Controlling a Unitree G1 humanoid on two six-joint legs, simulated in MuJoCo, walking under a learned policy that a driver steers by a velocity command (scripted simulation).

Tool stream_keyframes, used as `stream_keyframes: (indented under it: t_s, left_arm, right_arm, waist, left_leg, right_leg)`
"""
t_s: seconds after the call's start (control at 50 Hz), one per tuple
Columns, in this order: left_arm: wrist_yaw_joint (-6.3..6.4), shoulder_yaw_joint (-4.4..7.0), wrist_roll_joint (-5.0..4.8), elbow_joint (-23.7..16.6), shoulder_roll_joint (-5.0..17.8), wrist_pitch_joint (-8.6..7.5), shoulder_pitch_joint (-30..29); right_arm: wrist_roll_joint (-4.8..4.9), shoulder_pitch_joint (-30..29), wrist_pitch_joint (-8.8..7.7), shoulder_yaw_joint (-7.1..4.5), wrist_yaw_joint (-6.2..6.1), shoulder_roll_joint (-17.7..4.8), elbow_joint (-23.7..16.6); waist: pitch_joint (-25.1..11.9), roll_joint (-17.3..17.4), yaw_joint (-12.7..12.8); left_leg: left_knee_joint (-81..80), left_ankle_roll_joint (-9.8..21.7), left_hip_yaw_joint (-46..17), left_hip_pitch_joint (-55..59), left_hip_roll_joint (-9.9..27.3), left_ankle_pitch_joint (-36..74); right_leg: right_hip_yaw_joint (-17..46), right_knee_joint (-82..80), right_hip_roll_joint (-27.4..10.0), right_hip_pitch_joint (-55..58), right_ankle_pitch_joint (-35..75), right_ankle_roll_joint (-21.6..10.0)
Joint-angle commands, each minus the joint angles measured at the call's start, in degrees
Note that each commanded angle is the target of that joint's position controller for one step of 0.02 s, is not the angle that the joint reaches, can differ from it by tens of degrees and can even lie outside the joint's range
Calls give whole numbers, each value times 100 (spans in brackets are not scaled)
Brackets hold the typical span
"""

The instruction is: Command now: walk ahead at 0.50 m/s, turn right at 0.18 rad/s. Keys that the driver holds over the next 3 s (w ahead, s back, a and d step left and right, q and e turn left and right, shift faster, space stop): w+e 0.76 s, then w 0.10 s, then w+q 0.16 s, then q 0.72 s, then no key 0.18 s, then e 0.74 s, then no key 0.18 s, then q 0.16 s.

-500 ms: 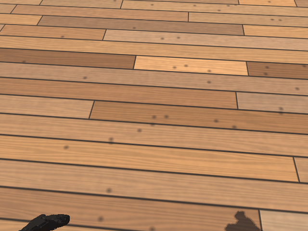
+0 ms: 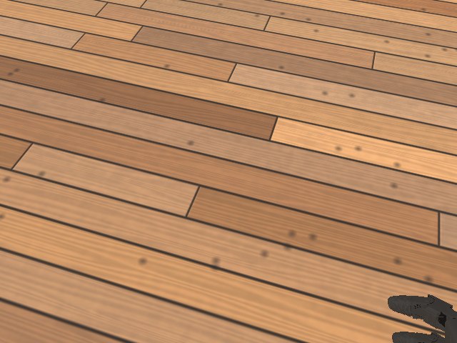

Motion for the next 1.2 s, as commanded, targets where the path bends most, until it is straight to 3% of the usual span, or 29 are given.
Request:
stream_keyframes:
  t_s: [0.02,0.04,0.08,0.16,0.3,0.4,0.44,0.48,0.5,0.52,0.54,0.56,0.58,0.6,0.62,0.64,0.7,0.8,0.92,0.96,0.98,1.0,1.02,1.04,1.06,1.08,1.1,1.12,1.2]
  left_arm:
    - [1,54,-101,-513,654,-241,91]
    - [-13,126,-171,-648,832,-257,-344]
    - [20,151,-67,-675,697,-193,-651]
    - [23,133,-71,-676,302,71,-566]
    - [-161,51,-13,-1084,114,54,-1685]
    - [-324,35,-24,-1537,158,66,-2400]
    - [-365,116,-21,-1627,311,86,-2255]
    - [-340,337,-43,-1430,674,114,-1186]
    - [-246,546,-47,-1181,1067,149,-217]
    - [-134,701,-80,-1119,1765,177,50]
    - [-166,605,-39,-1335,1656,85,55]
    - [-196,473,10,-1296,1212,15,-40]
    - [-191,421,-9,-1294,1028,-33,-305]
    - [-177,366,-21,-1357,848,-41,-716]
    - [-154,298,26,-1461,656,-42,-1017]
    - [-134,279,76,-1548,617,-43,-1146]
    - [-46,331,42,-1533,789,-81,-1057]
    - [80,340,-5,-1382,833,-27,-691]
    - [73,326,20,-1081,835,-6,-254]
    - [74,335,32,-1046,866,30,-336]
    - [78,301,45,-1056,789,44,-391]
    - [97,220,109,-1131,635,51,-380]
    - [104,131,71,-1226,363,-24,248]
    - [97,99,107,-1245,425,-100,195]
    - [61,177,29,-1348,776,-163,-316]
    - [49,162,29,-1433,771,-206,-781]
    - [50,170,131,-1517,729,-229,-1051]
    - [67,200,228,-1553,715,-214,-1075]
    - [174,135,188,-1564,389,-31,-969]
  right_arm:
    - [-16,2344,51,-427,-79,-1173,220]
    - [22,2013,32,-348,-87,-956,231]
    - [-39,1361,-20,-262,-50,-657,236]
    - [-82,1059,-189,-295,-50,-576,432]
    - [-58,1332,-136,-400,-198,-895,756]
    - [76,1749,67,-482,-233,-1102,1010]
    - [110,1671,155,-521,-268,-1258,999]
    - [139,1531,258,-539,-318,-1371,953]
    - [112,1532,247,-487,-347,-1284,902]
    - [-120,1936,133,-264,-292,-564,606]
    - [-28,1800,-118,-170,-209,-536,498]
    - [217,1107,-261,-284,-133,-941,334]
    - [239,916,-341,-255,-126,-896,266]
    - [101,922,-360,-271,-173,-873,344]
    - [4,997,-309,-327,-198,-953,391]
    - [-26,1086,-231,-346,-188,-952,397]
    - [-92,1016,-72,-304,-200,-727,330]
    - [-41,7,-96,-166,-126,-466,93]
    - [46,-285,-212,-211,45,-737,-19]
    - [49,44,-226,-254,48,-837,44]
    - [24,598,-234,-340,29,-977,218]
    - [-26,1414,-242,-412,25,-1207,372]
    - [-80,2057,-209,-546,45,-1719,469]
    - [76,2153,-161,-478,114,-1448,572]
    - [134,1783,-134,-366,107,-1120,469]
    - [57,1439,-82,-320,77,-989,338]
    - [21,1234,-38,-283,62,-906,302]
    - [-3,1168,-34,-249,32,-826,282]
    - [9,1214,64,-354,-91,-1128,357]
  waist:
    - [-1766,1125,-1220]
    - [-1013,895,-1150]
    - [-377,591,-808]
    - [-63,493,-452]
    - [291,208,-755]
    - [482,209,-945]
    - [234,401,-743]
    - [-416,495,-91]
    - [-917,261,379]
    - [-1356,-1187,-3]
    - [-2287,-1060,-2]
    - [-1717,-554,218]
    - [-1066,-383,42]
    - [-662,-63,-235]
    - [-462,-134,-452]
    - [-418,-234,-593]
    - [-306,-220,-662]
    - [-99,-483,-254]
    - [69,-636,-104]
    - [37,-726,-314]
    - [-302,-608,-588]
    - [-1054,-291,-921]
    - [-1859,1037,-830]
    - [-1795,1731,-860]
    - [-1012,1072,-891]
    - [-605,490,-863]
    - [-255,131,-755]
    - [-321,119,-623]
    - [-611,493,-414]
  left_leg:
    - [-1198,1315,-3875,4588,2274,-1657]
    - [-1313,1099,-2993,3927,2084,-1501]
    - [-1709,911,-1934,2686,1642,-728]
    - [-2265,896,-794,1851,1471,401]
    - [-2448,692,511,2112,1326,912]
    - [-2010,549,835,3144,1620,1589]
    - [-1357,417,1006,3377,1637,3345]
    - [259,217,1201,3169,1467,4653]
    - [1698,-19,1264,2198,1235,3802]
    - [3868,-413,1160,-349,387,-647]
    - [4907,-447,-283,-1413,-336,-3051]
    - [4978,-311,-688,-1996,13,-2608]
    - [4542,-198,-626,-2012,256,-2098]
    - [4018,-209,-603,-1682,475,-1746]
    - [3645,-248,-610,-1245,612,-1511]
    - [3484,-301,-621,-930,650,-1362]
    - [2759,-559,-463,-745,574,-942]
    - [603,-687,-363,-367,229,875]
    - [-128,-283,-394,-410,206,627]
    - [-282,-12,-190,-78,89,136]
    - [-422,176,-51,657,-72,177]
    - [-223,509,-634,1995,403,509]
    - [-469,1428,-2923,4007,1502,-190]
    - [-1376,1729,-4617,4451,1908,-898]
    - [-1381,1501,-4195,3931,1860,-877]
    - [-1298,1331,-3386,3240,1628,80]
    - [-1269,1274,-2766,2588,1428,1373]
    - [-1231,1197,-2363,2277,1254,2399]
    - [-1183,1230,-1736,1867,913,3923]
  right_leg:
    - [589,3715,32,-3875,-556,-120]
    - [519,3766,-198,-4130,-21,-151]
    - [414,3335,-545,-3742,770,-101]
    - [487,2957,-702,-3325,1417,16]
    - [98,940,-571,-3396,3152,-17]
    - [-277,203,-422,-3618,2560,-302]
    - [-608,153,-103,-3097,1968,-508]
    - [-871,-51,382,-1590,1721,-808]
    - [-490,-348,385,63,2012,-1054]
    - [2241,-528,-1088,2119,1665,-1914]
    - [4741,-1534,-1875,2872,987,-2601]
    - [4013,-1764,-1707,2581,1123,-2213]
    - [3194,-1758,-1466,1777,1479,-1986]
    - [2585,-1785,-1206,919,1992,-1785]
    - [2174,-1900,-1020,258,2524,-1695]
    - [2050,-2035,-924,-146,2765,-1689]
    - [1603,-2204,-746,-771,3368,-1726]
    - [1136,-2160,-374,-1054,2583,-1314]
    - [1589,-1695,-1018,-21,2481,-1178]
    - [1494,-1323,-1076,290,3541,-1045]
    - [1216,-634,-818,343,4537,-921]
    - [873,654,-514,-120,4416,-742]
    - [325,2729,313,-2026,2655,-243]
    - [469,3629,626,-3271,-358,-51]
    - [683,4023,295,-3798,-235,-62]
    - [550,3950,112,-3701,101,-46]
    - [407,3610,-28,-3606,295,9]
    - [404,3209,-187,-3272,452,50]
    - [219,2123,-8,-2802,728,361]
Next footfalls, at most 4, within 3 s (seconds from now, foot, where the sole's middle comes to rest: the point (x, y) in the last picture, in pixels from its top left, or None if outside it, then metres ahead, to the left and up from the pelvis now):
0.50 right None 0.40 -0.17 -0.76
1.00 left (289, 258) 0.74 -0.10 -0.76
1.48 right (361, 244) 0.81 -0.33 -0.76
1.90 left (277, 243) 0.79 -0.06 -0.76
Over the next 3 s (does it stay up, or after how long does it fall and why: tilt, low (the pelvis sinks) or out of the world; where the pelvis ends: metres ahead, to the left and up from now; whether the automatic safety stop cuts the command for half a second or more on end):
stays up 0.76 -0.18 0.01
